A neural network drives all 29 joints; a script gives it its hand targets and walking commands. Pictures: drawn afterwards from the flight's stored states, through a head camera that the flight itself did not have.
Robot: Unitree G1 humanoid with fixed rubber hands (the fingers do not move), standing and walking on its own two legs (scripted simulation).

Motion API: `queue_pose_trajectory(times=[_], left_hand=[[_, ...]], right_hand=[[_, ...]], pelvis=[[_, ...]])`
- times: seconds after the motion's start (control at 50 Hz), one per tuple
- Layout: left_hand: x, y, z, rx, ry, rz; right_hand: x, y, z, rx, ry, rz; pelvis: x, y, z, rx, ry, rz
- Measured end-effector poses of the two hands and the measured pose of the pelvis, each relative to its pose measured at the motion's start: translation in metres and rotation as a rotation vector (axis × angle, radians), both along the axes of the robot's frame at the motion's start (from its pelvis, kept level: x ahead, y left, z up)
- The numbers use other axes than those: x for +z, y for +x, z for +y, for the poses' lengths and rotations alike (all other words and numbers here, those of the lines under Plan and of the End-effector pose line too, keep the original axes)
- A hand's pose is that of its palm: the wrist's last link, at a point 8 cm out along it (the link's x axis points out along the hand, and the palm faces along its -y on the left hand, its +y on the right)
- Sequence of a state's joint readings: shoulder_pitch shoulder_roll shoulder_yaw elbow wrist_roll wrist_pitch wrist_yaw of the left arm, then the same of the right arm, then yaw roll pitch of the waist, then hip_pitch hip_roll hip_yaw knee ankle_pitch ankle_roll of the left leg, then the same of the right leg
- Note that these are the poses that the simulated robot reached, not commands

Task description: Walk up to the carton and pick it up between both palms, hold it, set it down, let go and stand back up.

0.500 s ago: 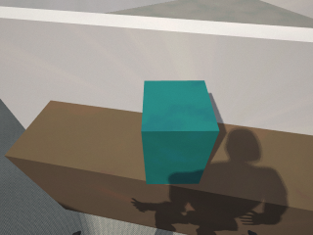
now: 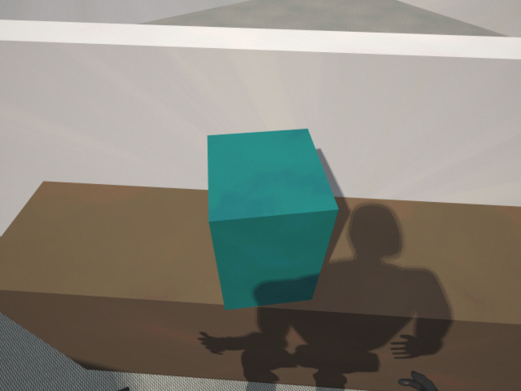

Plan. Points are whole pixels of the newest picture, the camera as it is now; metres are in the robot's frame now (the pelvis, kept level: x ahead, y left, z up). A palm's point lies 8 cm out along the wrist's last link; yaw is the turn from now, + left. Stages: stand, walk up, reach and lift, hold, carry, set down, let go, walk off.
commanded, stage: walk up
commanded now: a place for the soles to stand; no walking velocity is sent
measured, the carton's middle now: (264, 224) +0.40 +0.02 +0.01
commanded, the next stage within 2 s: reach and lift in 1.26 s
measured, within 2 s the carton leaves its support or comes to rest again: neither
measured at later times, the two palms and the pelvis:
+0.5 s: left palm out of the picture +0.13 +0.25 -0.09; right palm out of the picture +0.08 -0.26 -0.11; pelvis +0.00 +0.01 -0.01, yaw -6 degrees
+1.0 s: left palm (113, 384) +0.16 +0.25 -0.10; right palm out of the picture +0.05 -0.25 -0.10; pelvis +0.01 +0.02 +0.00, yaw -12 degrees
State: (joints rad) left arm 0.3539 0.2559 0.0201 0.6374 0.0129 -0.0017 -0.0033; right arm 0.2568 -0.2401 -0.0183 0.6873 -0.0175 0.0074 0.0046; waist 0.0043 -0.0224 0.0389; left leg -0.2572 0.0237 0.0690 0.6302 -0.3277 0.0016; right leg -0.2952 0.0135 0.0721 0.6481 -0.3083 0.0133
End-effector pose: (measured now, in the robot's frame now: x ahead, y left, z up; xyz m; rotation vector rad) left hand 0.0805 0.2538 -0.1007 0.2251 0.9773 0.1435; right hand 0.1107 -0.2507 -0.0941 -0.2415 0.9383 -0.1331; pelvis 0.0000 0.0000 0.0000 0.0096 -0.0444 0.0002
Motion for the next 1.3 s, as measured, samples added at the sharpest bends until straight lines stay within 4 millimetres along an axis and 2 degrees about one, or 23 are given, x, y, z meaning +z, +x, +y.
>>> queue_pose_trajectory(times=[0.32,0.44,0.64,0.78,0.94,1.12,1.3], left_hand=[[0.005,0.029,0.002,-0.096,0.029,-0.013],[0.007,0.041,-0.001,-0.120,0.034,-0.036],[0.007,0.063,0.004,-0.170,0.039,-0.058],[0.003,0.065,-0.003,-0.183,0.019,-0.047],[0.004,0.075,0.004,-0.208,0.033,-0.024],[0.004,0.087,-0.007,-0.235,0.012,-0.042],[0.005,0.087,-0.006,-0.244,0.024,-0.025]], right_hand=[[-0.011,-0.029,-0.007,-0.087,0.003,0.044],[-0.013,-0.033,-0.012,-0.116,0.002,0.043],[-0.008,-0.044,-0.006,-0.145,-0.016,0.033],[-0.014,-0.054,-0.013,-0.179,-0.012,0.067],[-0.008,-0.059,-0.001,-0.192,-0.008,0.056],[-0.012,-0.070,-0.003,-0.234,-0.001,0.079],[-0.014,-0.080,0.000,-0.245,0.005,0.095]], pelvis=[[-0.003,-0.001,0.006,-0.084,0.010,0.006],[-0.006,0.001,0.006,-0.104,0.009,0.002],[-0.006,0.003,0.014,-0.146,0.021,0.007],[-0.008,0.008,0.012,-0.162,-0.002,-0.006],[-0.003,0.010,0.020,-0.190,0.010,0.005],[-0.004,0.013,0.020,-0.210,0.000,-0.018],[-0.003,0.012,0.021,-0.222,0.006,-0.011]])
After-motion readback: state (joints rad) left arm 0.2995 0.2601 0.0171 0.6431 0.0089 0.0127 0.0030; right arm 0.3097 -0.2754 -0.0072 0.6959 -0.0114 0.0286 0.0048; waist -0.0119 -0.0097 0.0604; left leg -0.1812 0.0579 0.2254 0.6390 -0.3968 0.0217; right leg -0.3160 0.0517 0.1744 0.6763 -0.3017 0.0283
